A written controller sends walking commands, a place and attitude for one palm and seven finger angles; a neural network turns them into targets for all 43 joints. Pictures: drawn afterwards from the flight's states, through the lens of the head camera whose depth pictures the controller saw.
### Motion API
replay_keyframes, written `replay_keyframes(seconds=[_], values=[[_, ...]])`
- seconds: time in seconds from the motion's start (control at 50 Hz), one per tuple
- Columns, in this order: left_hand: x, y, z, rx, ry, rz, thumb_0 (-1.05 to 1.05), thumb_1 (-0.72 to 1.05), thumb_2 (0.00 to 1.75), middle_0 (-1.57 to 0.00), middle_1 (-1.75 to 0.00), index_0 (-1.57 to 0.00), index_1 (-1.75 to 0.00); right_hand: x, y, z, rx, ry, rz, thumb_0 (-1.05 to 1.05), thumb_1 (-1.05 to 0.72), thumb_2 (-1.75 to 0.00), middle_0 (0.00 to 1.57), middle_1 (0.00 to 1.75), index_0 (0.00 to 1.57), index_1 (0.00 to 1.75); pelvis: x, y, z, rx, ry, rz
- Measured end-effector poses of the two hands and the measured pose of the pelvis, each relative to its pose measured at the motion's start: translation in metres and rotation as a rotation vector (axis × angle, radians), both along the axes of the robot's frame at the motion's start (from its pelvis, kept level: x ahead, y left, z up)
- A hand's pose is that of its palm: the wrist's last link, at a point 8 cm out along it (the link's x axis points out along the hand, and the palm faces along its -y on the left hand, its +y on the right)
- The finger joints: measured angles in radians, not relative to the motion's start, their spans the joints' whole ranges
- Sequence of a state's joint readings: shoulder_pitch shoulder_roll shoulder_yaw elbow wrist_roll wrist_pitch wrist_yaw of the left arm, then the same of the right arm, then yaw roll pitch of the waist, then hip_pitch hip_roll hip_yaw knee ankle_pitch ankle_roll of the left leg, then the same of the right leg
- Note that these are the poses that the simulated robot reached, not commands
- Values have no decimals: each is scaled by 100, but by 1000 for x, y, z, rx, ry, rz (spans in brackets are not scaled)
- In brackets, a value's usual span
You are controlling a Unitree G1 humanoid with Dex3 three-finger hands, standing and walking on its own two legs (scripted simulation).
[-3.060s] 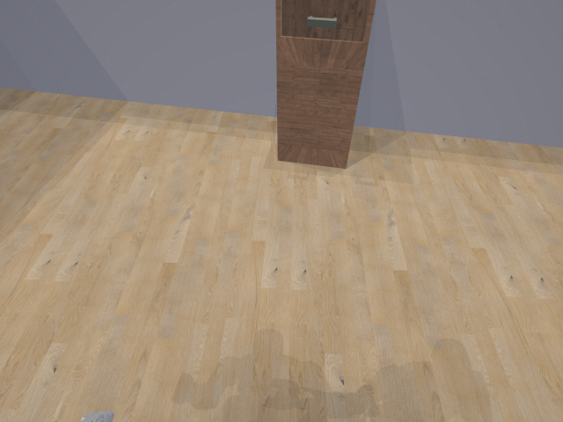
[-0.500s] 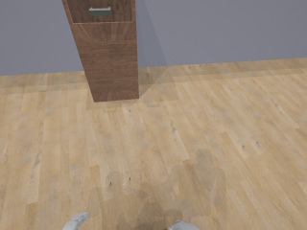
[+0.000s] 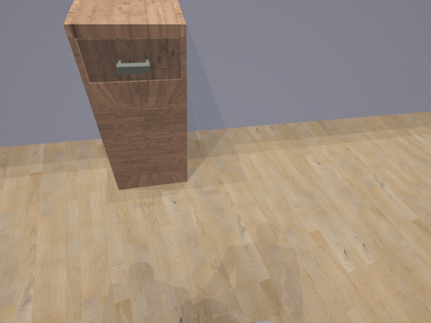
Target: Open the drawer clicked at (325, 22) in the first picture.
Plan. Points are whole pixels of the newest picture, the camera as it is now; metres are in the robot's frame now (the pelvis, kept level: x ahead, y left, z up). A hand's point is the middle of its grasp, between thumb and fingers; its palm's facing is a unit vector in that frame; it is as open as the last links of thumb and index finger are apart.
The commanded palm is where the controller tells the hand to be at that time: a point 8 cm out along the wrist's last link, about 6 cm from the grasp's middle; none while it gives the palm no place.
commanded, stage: walk to a spot facing it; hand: left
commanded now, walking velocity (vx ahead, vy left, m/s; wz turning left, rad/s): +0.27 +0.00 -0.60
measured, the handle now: (133, 65) +0.92 +0.37 -0.01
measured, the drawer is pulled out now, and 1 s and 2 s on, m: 0.00 0.00 0.00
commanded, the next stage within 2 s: turn to face it in 0.16 s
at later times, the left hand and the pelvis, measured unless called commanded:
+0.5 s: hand (188, 245) +0.33 +0.08 -0.17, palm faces -0.16 -0.96 -0.22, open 7.4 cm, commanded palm none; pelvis +0.18 -0.07 -0.02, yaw -6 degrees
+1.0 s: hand (137, 282) +0.24 +0.19 -0.18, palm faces +0.19 -0.95 -0.26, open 7.4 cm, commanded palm none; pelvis +0.23 -0.03 +0.00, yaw +8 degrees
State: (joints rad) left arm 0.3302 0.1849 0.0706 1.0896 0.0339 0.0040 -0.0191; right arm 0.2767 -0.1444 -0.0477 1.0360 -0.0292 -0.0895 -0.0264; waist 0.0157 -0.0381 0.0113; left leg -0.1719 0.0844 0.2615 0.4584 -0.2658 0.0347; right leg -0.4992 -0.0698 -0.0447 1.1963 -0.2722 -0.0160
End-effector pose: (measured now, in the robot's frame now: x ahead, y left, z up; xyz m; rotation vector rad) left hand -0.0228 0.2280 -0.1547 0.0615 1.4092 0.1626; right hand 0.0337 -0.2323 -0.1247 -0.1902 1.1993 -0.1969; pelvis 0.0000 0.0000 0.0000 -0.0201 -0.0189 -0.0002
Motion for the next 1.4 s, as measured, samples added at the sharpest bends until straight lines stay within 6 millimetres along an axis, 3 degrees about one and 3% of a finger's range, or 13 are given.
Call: replay_keyframes(seconds=[0.14,0.26,0.34,0.42,0.52,0.6,0.7,0.82,0.94,1.06,1.16,1.26,1.4], values=[[118,-1,8,12,-77,-100,1,92,90,-20,-29,-19,-30,-37,14,-7,54,211,-139,0,-93,-90,20,30,20,30,54,-3,2,13,15,-70],[238,-29,9,34,-155,-251,1,92,90,-20,-29,-19,-30,-53,21,-17,125,359,-279,1,-91,-90,20,30,20,30,105,-22,-8,22,17,-137],[317,-59,2,65,-269,-327,1,92,90,-20,-29,-19,-30,-42,11,-36,173,434,-334,1,-91,-90,20,30,20,30,145,-48,-28,39,13,-152],[351,-81,8,74,-336,-319,0,92,90,-20,-29,-19,-30,5,-14,-48,168,404,-310,1,-91,-90,20,30,20,30,167,-61,-28,27,-5,-139],[354,-97,19,58,-310,-283,0,91,90,-20,-29,-20,-30,96,-43,-43,131,231,-231,1,-91,-90,20,30,20,30,187,-66,-14,23,-2,-96],[358,-93,24,51,-336,-199,-1,93,90,-21,-30,-20,-30,158,-54,-34,108,129,-144,0,-91,-90,20,30,20,30,199,-66,-9,19,0,-43],[346,-71,16,50,-323,-105,-1,92,90,-21,-30,-20,-30,219,-63,-22,51,66,-34,1,-92,-90,20,30,20,30,212,-58,-11,9,-2,19],[302,-25,-13,65,-213,19,0,91,90,-21,-30,-20,-30,278,-53,-14,-23,-11,89,1,-92,-90,20,30,20,30,223,-38,-24,-2,4,83],[260,4,1,116,-88,75,1,91,90,-20,-29,-19,-30,296,-39,-2,-29,-18,150,1,-91,-90,20,30,20,30,227,-33,-10,-5,15,118],[240,4,18,154,-59,117,1,91,90,-20,-29,-19,-30,299,-35,-4,15,6,181,1,-91,-90,20,30,20,30,229,-39,-2,3,16,151],[240,-18,24,172,-77,130,1,91,90,-20,-29,-19,-30,296,-46,-17,58,29,191,1,-90,-90,20,30,21,30,227,-57,-4,19,11,181],[241,-56,26,192,-135,142,1,91,90,-20,-29,-19,-30,293,-70,-39,99,54,197,1,-90,-90,20,30,21,30,224,-83,-13,39,3,218],[219,-97,35,166,-136,210,1,93,90,-21,-30,-20,-30,290,-93,-34,93,106,238,1,-91,-90,20,30,20,30,222,-101,-2,55,0,275]])
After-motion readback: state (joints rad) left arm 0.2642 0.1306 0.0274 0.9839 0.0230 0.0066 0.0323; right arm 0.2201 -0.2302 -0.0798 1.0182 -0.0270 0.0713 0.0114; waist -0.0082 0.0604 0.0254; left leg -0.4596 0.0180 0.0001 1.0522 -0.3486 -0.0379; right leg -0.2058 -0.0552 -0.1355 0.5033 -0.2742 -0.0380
